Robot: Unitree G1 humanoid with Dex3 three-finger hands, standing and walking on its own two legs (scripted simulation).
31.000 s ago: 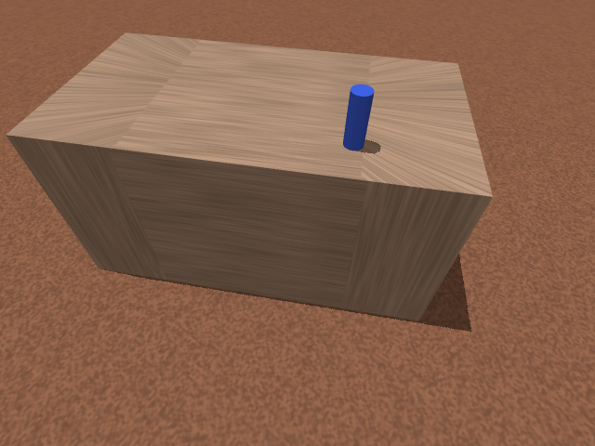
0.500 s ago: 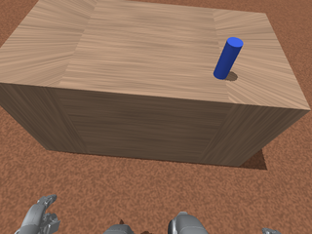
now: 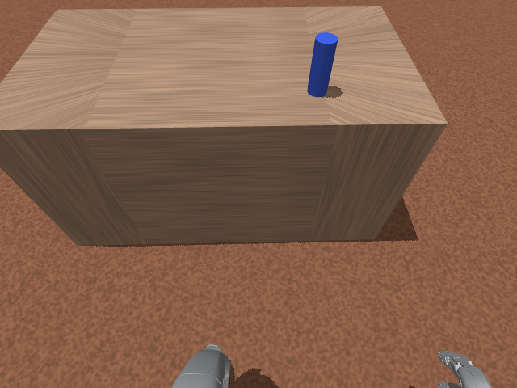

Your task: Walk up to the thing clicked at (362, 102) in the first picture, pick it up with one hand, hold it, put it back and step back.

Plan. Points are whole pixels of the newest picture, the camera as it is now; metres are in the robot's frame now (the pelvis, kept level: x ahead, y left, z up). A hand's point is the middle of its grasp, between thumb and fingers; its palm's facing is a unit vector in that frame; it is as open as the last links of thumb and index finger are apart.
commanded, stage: step back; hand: right
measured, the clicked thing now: (321, 66) +0.89 -0.13 -0.02
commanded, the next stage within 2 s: stand in 1.76 s
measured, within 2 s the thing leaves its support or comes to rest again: neither
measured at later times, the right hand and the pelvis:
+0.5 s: hand out of the picture -0.03 -0.29 -0.12, palm faces -0.13 +0.88 -0.45, open 7.4 cm; pelvis -0.16 -0.03 +0.01, yaw +5 degrees
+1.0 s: hand out of the picture -0.17 -0.31 -0.15, palm faces -0.16 +0.92 -0.36, open 7.4 cm; pelvis -0.26 -0.06 +0.00, yaw +6 degrees
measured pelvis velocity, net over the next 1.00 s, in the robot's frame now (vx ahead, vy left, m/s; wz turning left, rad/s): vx -0.26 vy -0.06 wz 0.11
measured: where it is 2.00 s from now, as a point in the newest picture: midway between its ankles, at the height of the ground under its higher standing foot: outside the picture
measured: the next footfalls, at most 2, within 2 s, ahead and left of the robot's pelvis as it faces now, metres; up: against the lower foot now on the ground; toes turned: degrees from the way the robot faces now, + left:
left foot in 0.28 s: -0.07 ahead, +0.10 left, +0.00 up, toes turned +5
right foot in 0.64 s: -0.20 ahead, -0.18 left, +0.00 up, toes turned +6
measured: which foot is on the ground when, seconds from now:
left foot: up 0.00-0.26, down 0.28-0.66, up 0.68-0.90, down 0.92-1.00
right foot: down 0.00-0.30, up 0.32-0.62, down 0.64-1.00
